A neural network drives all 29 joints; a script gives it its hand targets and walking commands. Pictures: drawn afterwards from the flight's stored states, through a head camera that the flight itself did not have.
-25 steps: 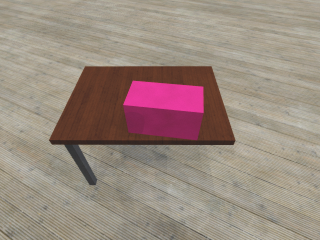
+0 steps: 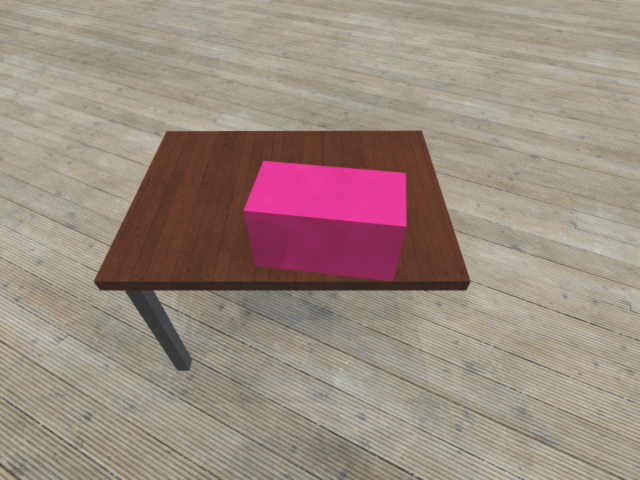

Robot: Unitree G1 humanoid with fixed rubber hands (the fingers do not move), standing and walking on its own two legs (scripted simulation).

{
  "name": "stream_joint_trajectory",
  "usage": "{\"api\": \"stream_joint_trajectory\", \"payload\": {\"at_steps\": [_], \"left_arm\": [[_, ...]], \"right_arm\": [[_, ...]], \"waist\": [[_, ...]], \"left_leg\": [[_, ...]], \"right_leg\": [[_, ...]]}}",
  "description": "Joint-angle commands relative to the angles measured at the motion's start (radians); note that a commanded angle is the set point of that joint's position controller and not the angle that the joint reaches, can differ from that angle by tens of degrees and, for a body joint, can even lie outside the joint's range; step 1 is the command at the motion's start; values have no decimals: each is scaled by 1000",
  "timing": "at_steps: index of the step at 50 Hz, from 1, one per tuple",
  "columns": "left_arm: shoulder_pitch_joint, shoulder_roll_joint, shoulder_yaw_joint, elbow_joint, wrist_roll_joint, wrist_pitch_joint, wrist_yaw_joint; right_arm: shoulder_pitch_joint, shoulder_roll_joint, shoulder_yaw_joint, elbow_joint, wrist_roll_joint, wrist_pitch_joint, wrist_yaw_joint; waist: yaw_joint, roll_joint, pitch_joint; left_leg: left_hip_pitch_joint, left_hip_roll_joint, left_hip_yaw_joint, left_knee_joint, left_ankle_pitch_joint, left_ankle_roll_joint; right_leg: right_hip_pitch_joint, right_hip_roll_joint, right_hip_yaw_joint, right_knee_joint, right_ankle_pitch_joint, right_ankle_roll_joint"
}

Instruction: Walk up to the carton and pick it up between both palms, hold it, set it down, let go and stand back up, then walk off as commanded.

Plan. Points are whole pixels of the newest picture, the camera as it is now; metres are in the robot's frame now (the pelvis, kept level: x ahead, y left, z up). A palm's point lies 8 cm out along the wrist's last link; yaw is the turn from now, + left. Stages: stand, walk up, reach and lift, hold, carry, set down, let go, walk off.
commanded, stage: stand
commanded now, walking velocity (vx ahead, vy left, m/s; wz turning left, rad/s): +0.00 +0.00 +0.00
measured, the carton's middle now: (327, 220) +0.67 +0.00 -0.14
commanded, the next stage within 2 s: none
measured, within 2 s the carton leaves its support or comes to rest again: neither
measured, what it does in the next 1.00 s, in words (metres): stands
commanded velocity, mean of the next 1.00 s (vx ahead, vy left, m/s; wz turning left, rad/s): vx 0.00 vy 0.00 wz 0.00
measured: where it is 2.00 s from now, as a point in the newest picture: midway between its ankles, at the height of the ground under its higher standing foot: outside the picture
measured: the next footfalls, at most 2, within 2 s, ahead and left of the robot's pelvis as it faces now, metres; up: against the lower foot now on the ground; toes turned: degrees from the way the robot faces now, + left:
none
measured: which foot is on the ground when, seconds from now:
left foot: down 0.00-1.00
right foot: down 0.00-1.00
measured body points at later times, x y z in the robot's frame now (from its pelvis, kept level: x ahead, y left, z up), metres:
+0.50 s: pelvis +0.00 +0.00 +0.00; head +0.02 +0.00 +0.45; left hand +0.08 +0.30 -0.13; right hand +0.07 -0.30 -0.14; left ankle -0.02 +0.13 -0.75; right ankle +0.00 -0.12 -0.75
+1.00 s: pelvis +0.00 +0.00 +0.00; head +0.02 +0.00 +0.45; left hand +0.08 +0.30 -0.13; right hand +0.08 -0.30 -0.14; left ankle -0.02 +0.13 -0.75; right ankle +0.00 -0.12 -0.75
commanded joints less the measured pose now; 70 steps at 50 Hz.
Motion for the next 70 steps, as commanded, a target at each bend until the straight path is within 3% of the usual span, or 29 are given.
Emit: {"api": "stream_joint_trajectory", "payload": {"at_steps": [1,6,10,11,12,17,19,24,27,28,32,35,37,43,44,46,48,49,51,52,53,56,57,60,62,65,68,69,70], "left_arm": [[-23,227,41,-72,-4,-21,9],[-30,223,39,-63,1,-22,16],[-27,216,40,-75,4,-20,18],[-47,220,39,-77,4,-18,13],[-51,232,43,-81,-2,-22,15],[-24,215,37,-72,-8,-21,12],[-19,217,36,-69,-2,-30,10],[-43,241,49,-73,2,-13,16],[-34,247,50,-72,-1,-18,18],[-12,226,42,-64,-12,-19,12],[-30,231,48,-71,1,-13,15],[-34,240,46,-74,-4,-16,16],[-33,241,46,-80,-3,-19,16],[-45,241,43,-77,5,-24,11],[7,219,40,-71,-1,-18,9],[-29,256,49,-60,1,-17,9],[-12,238,48,-65,-2,-23,10],[-6,229,45,-67,0,-19,12],[-15,239,46,-70,1,-19,12],[-19,215,42,-74,-6,-18,13],[-48,229,41,-79,4,-16,15],[-28,224,39,-77,3,-23,17],[-41,232,40,-77,3,-23,17],[-17,229,40,-72,-5,-22,17],[5,214,35,-58,-2,-16,13],[-34,240,47,-63,2,-23,14],[-45,246,50,-71,-1,-19,13],[-14,253,53,-61,-1,-20,14],[-19,213,45,-67,2,-17,15]], "right_arm": [[-30,-212,-36,-62,-3,-24,-15],[-24,-166,-28,-66,1,-19,-10],[-34,-187,-38,-81,-1,-19,-11],[-28,-201,-37,-68,0,-20,-13],[-1,-189,-34,-67,-4,-18,-16],[-43,-214,-42,-75,-2,-21,-12],[-5,-207,-42,-70,-2,-20,-10],[-30,-208,-50,-87,-1,-30,-14],[-25,-191,-39,-85,0,-22,-16],[-26,-204,-39,-68,4,-16,-13],[-47,-199,-39,-89,-1,-28,-22],[0,-195,-32,-73,-4,-23,-16],[-30,-181,-27,-81,-2,-22,-12],[-14,-199,-34,-71,-7,-20,-15],[-14,-207,-33,-72,-3,-28,-10],[-13,-210,-40,-64,3,-19,-12],[-28,-219,-45,-69,3,-25,-14],[-18,-217,-38,-70,-4,-23,-10],[3,-191,-38,-61,2,-29,-13],[-38,-214,-40,-70,-7,-26,-17],[-17,-210,-41,-73,-5,-25,-15],[-41,-186,-42,-74,-4,-25,-15],[-21,-183,-33,-76,0,-21,-12],[-30,-220,-44,-76,-4,-18,-19],[-18,-205,-38,-69,11,-19,-16],[-55,-178,-35,-85,-9,-24,-17],[-38,-204,-41,-75,-3,-18,-19],[-45,-216,-47,-85,3,-17,-16],[-30,-186,-39,-76,1,-21,-16]], "waist": [[14,30,-84],[4,-38,-78],[6,-30,-94],[-10,20,-91],[-21,-1,-86],[20,-30,-74],[-3,17,-93],[5,-57,-60],[-10,25,-94],[15,23,-114],[8,-29,-109],[-12,-11,-92],[10,29,-111],[-4,-20,-68],[16,31,-87],[-3,-55,-86],[10,-38,-71],[9,27,-121],[-8,-29,-105],[21,-7,-106],[-7,9,-108],[-3,-2,-88],[0,-55,-106],[6,-43,-118],[3,32,-110],[2,-32,-83],[5,-32,-119],[10,23,-89],[-1,-13,-55]], "left_leg": [[-6,128,-38,-21,212,26],[25,131,-49,-35,226,25],[17,126,-57,-32,166,23],[13,129,-54,-17,156,24],[12,127,-48,-28,158,22],[-8,132,-57,-29,203,29],[7,124,-52,-27,194,26],[0,132,-63,-28,210,26],[15,125,-57,-30,207,26],[1,129,-52,-31,215,26],[33,141,-61,-8,215,38],[34,136,-63,-24,242,24],[23,131,-46,-23,251,19],[-21,130,-58,-38,162,24],[-13,130,-56,-24,160,30],[12,136,-58,-43,203,23],[-7,128,-61,-30,205,30],[25,125,-46,-25,234,28],[15,125,-52,-29,194,25],[23,130,-49,-31,213,26],[21,127,-47,-27,230,22],[29,136,-46,-11,230,25],[30,133,-47,-7,261,26],[25,135,-49,-15,274,27],[26,133,-42,-5,249,24],[0,131,-54,-35,178,25],[9,128,-57,-42,210,25],[21,126,-42,-34,189,16],[-13,126,-48,-28,167,19]], "right_leg": [[40,-138,80,-40,248,-18],[12,-132,68,-23,247,-22],[17,-131,66,-37,211,-20],[18,-142,85,-49,226,-26],[8,-139,82,-41,220,-25],[20,-133,71,-40,220,-21],[28,-141,74,-19,235,-21],[-5,-126,46,-31,231,-23],[21,-140,73,-29,229,-28],[51,-140,71,-26,218,-22],[11,-142,73,-42,228,-27],[10,-138,70,-23,262,-27],[25,-133,71,-21,247,-26],[12,-131,72,-34,187,-23],[21,-134,78,-29,203,-27],[9,-124,54,-22,199,-16],[22,-131,66,-39,241,-17],[35,-143,76,-29,249,-27],[17,-135,67,-17,231,-18],[17,-137,70,-27,219,-24],[17,-142,70,-22,238,-30],[-2,-138,69,-29,250,-27],[10,-138,55,-20,292,-27],[41,-129,53,-19,291,-15],[49,-148,78,-20,282,-24],[15,-127,55,-36,219,-16],[45,-129,62,-24,200,-13],[6,-135,77,-52,204,-27],[14,-139,70,-40,218,-28]]}}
